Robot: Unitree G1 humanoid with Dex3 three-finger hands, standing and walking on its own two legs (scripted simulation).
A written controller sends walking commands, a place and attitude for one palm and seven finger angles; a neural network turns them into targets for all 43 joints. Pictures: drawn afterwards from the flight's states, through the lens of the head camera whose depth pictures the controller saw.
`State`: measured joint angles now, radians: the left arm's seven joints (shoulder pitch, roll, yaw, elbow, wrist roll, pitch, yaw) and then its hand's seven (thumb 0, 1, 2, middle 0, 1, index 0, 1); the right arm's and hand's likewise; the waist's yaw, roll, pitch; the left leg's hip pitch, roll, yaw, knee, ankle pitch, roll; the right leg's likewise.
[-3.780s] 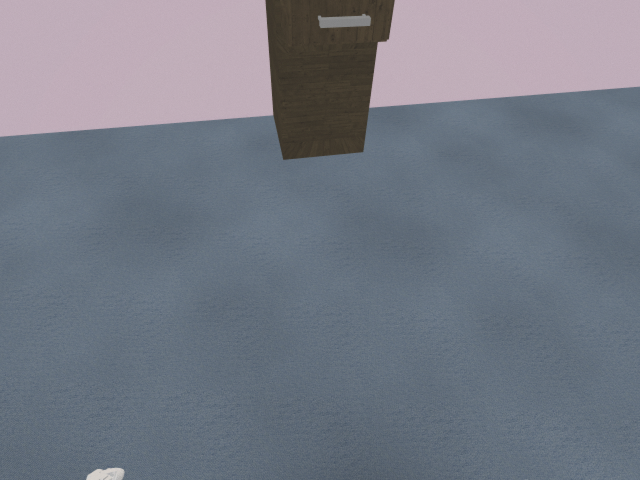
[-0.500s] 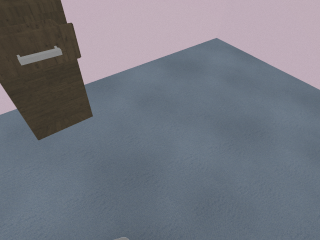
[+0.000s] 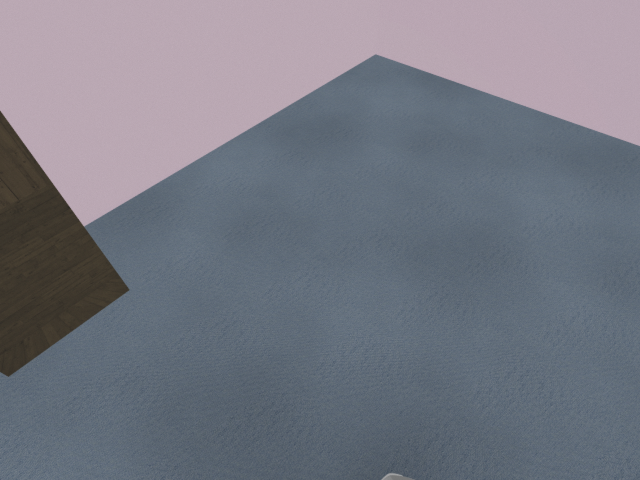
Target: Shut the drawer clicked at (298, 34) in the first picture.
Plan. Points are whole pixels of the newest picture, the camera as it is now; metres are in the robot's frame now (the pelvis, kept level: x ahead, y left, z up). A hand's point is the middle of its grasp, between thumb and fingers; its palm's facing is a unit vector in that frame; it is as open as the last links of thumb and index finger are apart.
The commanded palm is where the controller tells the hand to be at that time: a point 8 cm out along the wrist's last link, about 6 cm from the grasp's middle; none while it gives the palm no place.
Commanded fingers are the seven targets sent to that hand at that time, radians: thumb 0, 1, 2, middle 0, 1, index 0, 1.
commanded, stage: walk to a spot facing it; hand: left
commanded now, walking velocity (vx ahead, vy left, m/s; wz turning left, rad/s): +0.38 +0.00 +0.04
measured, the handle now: out of the picture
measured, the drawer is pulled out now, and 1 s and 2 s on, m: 0.19 0.19 0.19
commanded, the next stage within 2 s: turn to face it in 0.32 s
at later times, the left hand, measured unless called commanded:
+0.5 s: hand out of the picture +0.14 +0.19 -0.18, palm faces +0.16 -0.98 -0.13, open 7.3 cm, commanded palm none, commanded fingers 0.00 0.90 0.90 -0.20 -0.30 -0.20 -0.30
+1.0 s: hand (202, 346) +0.34 +0.21 -0.12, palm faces +0.34 -0.90 -0.28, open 7.4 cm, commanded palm none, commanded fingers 0.00 0.90 0.90 -0.20 -0.30 -0.20 -0.30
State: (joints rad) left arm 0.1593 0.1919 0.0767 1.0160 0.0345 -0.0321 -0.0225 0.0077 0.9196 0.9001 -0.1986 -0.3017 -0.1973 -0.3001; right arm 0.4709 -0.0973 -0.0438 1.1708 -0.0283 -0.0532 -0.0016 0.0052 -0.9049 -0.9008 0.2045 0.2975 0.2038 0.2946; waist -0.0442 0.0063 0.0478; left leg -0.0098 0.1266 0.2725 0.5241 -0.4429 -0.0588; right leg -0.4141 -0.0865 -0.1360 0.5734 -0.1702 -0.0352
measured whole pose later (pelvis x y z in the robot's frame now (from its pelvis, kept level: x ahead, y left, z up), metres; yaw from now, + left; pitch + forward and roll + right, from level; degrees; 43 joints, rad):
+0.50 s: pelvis +0.20 +0.03 +0.00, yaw +3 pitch -2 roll -2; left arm 0.37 0.16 0.05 1.14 0.02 -0.03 0.01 0.01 0.91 0.90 -0.20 -0.30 -0.20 -0.30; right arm 0.13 -0.17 -0.04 0.99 -0.03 -0.07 0.01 0.00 -0.91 -0.90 0.20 0.30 0.20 0.29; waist 0.04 -0.03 0.05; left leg -0.38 0.09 0.17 0.64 -0.22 0.06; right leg -0.21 -0.07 -0.13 0.90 -0.51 0.02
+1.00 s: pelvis +0.28 -0.01 +0.01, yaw +20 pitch -1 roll +2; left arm 0.14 0.16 0.04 0.88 0.02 0.00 0.03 0.00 0.91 0.90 -0.20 -0.30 -0.20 -0.30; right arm 0.23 -0.23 -0.09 0.98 -0.02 0.06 0.01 0.01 -0.91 -0.90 0.20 0.30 0.20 0.29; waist -0.04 0.04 0.05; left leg -0.51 0.01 0.02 1.12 -0.42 -0.05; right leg -0.25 -0.09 -0.16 0.55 -0.29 -0.03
